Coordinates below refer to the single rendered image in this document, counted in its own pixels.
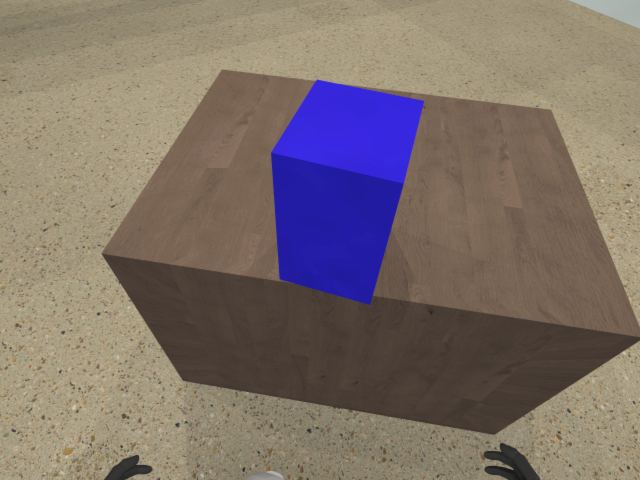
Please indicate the left robot hand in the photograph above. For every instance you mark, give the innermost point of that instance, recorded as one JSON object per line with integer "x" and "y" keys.
{"x": 127, "y": 468}

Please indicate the carton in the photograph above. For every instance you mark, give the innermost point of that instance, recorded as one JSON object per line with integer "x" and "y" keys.
{"x": 338, "y": 173}

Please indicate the right robot hand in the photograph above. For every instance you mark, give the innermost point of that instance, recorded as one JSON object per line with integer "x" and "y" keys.
{"x": 510, "y": 456}

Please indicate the pedestal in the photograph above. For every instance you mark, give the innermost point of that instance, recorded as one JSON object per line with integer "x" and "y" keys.
{"x": 496, "y": 290}

